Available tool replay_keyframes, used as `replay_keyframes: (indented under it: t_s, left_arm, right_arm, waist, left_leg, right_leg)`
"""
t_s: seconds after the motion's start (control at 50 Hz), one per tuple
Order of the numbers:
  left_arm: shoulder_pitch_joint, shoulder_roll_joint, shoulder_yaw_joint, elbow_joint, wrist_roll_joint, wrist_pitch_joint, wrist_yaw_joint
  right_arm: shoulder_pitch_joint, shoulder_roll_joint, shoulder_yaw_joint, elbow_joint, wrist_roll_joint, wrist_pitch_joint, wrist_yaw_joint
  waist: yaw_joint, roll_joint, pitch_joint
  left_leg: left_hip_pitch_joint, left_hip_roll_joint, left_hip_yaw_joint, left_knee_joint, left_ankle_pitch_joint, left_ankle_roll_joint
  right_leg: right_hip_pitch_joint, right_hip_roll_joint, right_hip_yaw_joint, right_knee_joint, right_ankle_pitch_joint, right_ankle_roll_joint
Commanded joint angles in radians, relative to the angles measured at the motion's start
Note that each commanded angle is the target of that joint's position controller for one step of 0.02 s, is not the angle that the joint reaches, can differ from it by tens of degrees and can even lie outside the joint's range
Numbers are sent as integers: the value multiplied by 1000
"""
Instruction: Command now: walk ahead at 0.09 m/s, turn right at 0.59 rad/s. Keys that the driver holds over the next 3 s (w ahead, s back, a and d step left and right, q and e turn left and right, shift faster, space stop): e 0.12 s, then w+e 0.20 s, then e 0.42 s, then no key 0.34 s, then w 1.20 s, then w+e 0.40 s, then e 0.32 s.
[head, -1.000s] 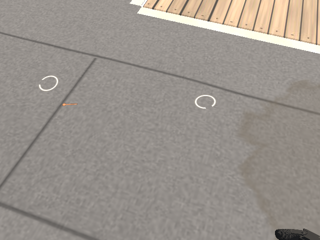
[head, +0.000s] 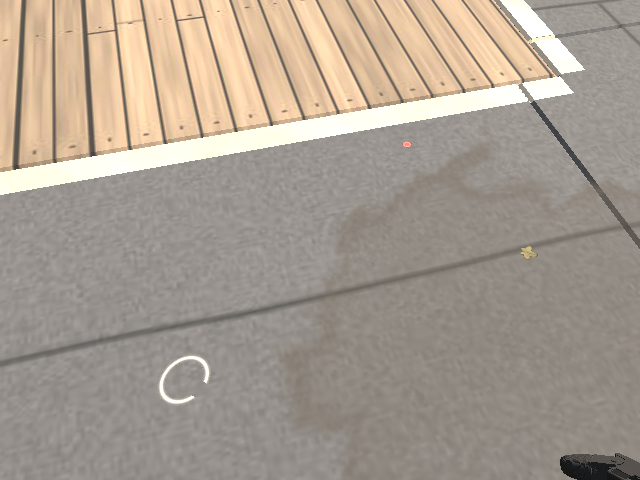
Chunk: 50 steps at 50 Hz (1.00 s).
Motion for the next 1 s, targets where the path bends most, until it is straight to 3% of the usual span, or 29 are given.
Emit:
replay_keyframes:
  t_s: [0.02, 0.04, 0.08, 0.12, 0.18, 0.26, 0.3, 0.32, 0.34, 0.36, 0.38, 0.4, 0.42, 0.46, 0.52, 0.58, 0.64, 0.7, 0.74, 0.76, 0.78, 0.8, 0.82, 0.84, 0.86, 0.88, 0.92, 0.96, 1.0]
  left_arm:
    - [77, 170, 41, -53, -10, 20, 5]
    - [49, 160, 42, -59, -8, 39, 9]
    - [45, 104, 29, -75, -11, 54, 6]
    - [41, 67, 19, -84, -8, 51, 6]
    - [8, 56, 9, -103, -1, 39, -10]
    - [34, 86, 19, -83, 0, 27, -36]
    - [98, 79, 24, -44, -1, 23, -44]
    - [159, 73, 28, -6, -1, 21, -44]
    - [217, 81, 36, 25, -2, 19, -39]
    - [258, 155, 52, 18, 1, 14, -22]
    - [207, 268, 65, -35, 22, -9, -27]
    - [146, 218, 54, -55, 39, -32, -27]
    - [97, 179, 40, -61, 29, -45, -22]
    - [55, 139, 26, -70, 7, -40, -11]
    - [82, 132, 24, -68, 13, -31, 11]
    - [119, 150, 34, -57, 0, -14, 23]
    - [125, 170, 44, -60, -6, 3, 24]
    - [80, 167, 43, -78, -11, 13, 23]
    - [16, 155, 38, -97, -17, 10, 22]
    - [4, 123, 28, -111, -8, 2, 20]
    - [18, 61, 8, -136, 22, -5, 20]
    - [170, 47, 4, -128, 16, -5, 19]
    - [220, 142, 27, -78, 14, 0, 16]
    - [138, 181, 41, -68, 4, 11, 16]
    - [102, 168, 40, -62, 2, 22, 22]
    - [73, 159, 39, -71, 7, 32, 24]
    - [66, 92, 17, -75, 4, 37, 16]
    - [43, 49, -3, -80, 10, 29, 12]
    - [9, 40, -14, -84, 14, 21, 6]
  right_arm:
    - [77, -112, -34, -72, 8, 24, -15]
    - [42, -102, -27, -79, 10, 36, -18]
    - [4, -131, -34, -74, -1, 50, -25]
    - [11, -136, -39, -66, -2, 54, -30]
    - [31, -172, -57, -55, 22, 54, -30]
    - [25, -214, -75, -44, 48, 47, -15]
    - [10, -211, -76, -35, 63, 49, -8]
    - [9, -187, -71, -29, 63, 52, -8]
    - [3, -134, -57, -26, 54, 55, -5]
    - [-15, -49, -33, -47, 30, 53, 9]
    - [-66, -87, -44, -106, 30, 31, 9]
    - [-96, -148, -57, -109, 44, 12, 8]
    - [-63, -173, -66, -94, 45, 7, 8]
    - [-21, -162, -68, -51, 11, 12, -1]
    - [-28, -113, -55, -45, 13, 20, 3]
    - [-97, -81, -39, -59, 24, 27, 11]
    - [-137, -94, -40, -70, 31, 28, 25]
    - [-105, -122, -51, -64, 33, 19, 31]
    - [-48, -135, -60, -54, 28, 6, 27]
    - [1, -167, -67, -49, 12, -2, 20]
    - [84, -234, -77, -51, -9, -2, 11]
    - [111, -250, -79, -21, -16, 14, 17]
    - [81, -177, -62, -30, 18, 18, 18]
    - [42, -125, -46, -44, 25, 22, 15]
    - [12, -111, -37, -45, 20, 29, 14]
    - [-10, -110, -34, -42, 25, 37, 12]
    - [-29, -120, -31, -27, 15, 46, 5]
    - [-31, -122, -30, -16, 15, 49, 2]
    - [-8, -146, -35, -3, 21, 55, 2]
  waist:
    - [-48, 124, -226]
    - [-45, 111, -170]
    - [-24, 154, -102]
    - [-31, 177, -114]
    - [-53, 190, -162]
    - [-36, 198, -142]
    - [5, 175, -123]
    - [26, 148, -114]
    - [43, 59, -75]
    - [38, -187, -37]
    - [19, -252, 16]
    - [9, -172, 38]
    - [-29, -156, 42]
    - [-51, -113, 2]
    - [-53, -83, -59]
    - [-21, -114, -59]
    - [-1, -133, -61]
    - [-16, -141, -76]
    - [-63, -144, -85]
    - [-80, -109, -137]
    - [-88, 70, -266]
    - [-7, 345, -334]
    - [-5, 229, -280]
    - [-27, 160, -185]
    - [-24, 113, -152]
    - [-25, 117, -115]
    - [-10, 153, -95]
    - [-23, 180, -111]
    - [-49, 198, -135]
  left_leg:
    - [476, 389, -397, -131, 278, 224]
    - [383, 346, -323, -160, 186, 206]
    - [232, 272, -188, -225, 97, 186]
    - [239, 267, -120, -239, 135, 201]
    - [256, 307, -107, -291, -119, 208]
    - [192, 333, -71, -334, -328, 173]
    - [148, 325, -29, -301, -423, 136]
    - [100, 295, 12, -241, -470, 106]
    - [25, 233, 93, -67, -461, 56]
    - [-215, 118, 197, 327, -482, -32]
    - [-429, 8, 55, 464, -518, -41]
    - [-436, 53, -27, 534, -434, -25]
    - [-422, 75, -34, 527, -326, -20]
    - [-332, 86, -22, 494, -208, -51]
    - [-217, 46, 2, 435, -85, -76]
    - [-166, 16, -1, 264, -40, -82]
    - [-111, -4, -10, 154, -53, -81]
    - [-4, -24, -22, 54, -80, -66]
    - [119, -23, -12, -105, 35, -35]
    - [260, 49, -51, -147, 208, 3]
    - [508, 260, -238, -95, 596, 87]
    - [654, 466, -545, -103, 779, 287]
    - [567, 471, -558, -132, 573, 310]
    - [487, 395, -410, -129, 471, 267]
    - [418, 333, -324, -147, 363, 232]
    - [350, 309, -289, -171, 286, 224]
    - [254, 243, -187, -211, 226, 207]
    - [261, 230, -142, -208, 254, 210]
    - [280, 242, -141, -197, 261, 218]
  right_leg:
    - [-313, -106, -48, 359, 9, 77]
    - [-302, -126, -61, 360, 53, 87]
    - [-220, -141, -115, 281, 125, 87]
    - [-188, -145, -153, 186, 140, 87]
    - [-134, -186, -181, 21, 175, 56]
    - [20, -175, -241, -181, 210, -13]
    - [131, -154, -284, -337, 274, -54]
    - [212, -126, -304, -400, 272, -76]
    - [281, -137, -235, -500, 221, -110]
    - [376, -371, 143, -628, 166, -203]
    - [317, -506, 502, -737, 139, -349]
    - [290, -494, 449, -764, 205, -338]
    - [285, -455, 340, -735, 322, -287]
    - [270, -376, 183, -692, 576, -222]
    - [258, -321, 69, -631, 885, -195]
    - [263, -296, 60, -587, 878, -178]
    - [259, -307, 118, -545, 858, -180]
    - [245, -295, 195, -491, 823, -161]
    - [231, -253, 223, -425, 786, -125]
    - [194, -201, 191, -335, 760, -87]
    - [57, -113, 101, -97, 468, -36]
    - [-167, 21, 39, 129, -175, 24]
    - [-207, -56, 52, 264, -148, 61]
    - [-231, -80, 18, 314, -77, 79]
    - [-223, -95, -3, 303, -23, 87]
    - [-206, -108, -8, 278, 25, 94]
    - [-111, -115, -64, 160, 89, 96]
    - [-50, -132, -109, -16, 101, 93]
    - [17, -147, -132, -166, 150, 83]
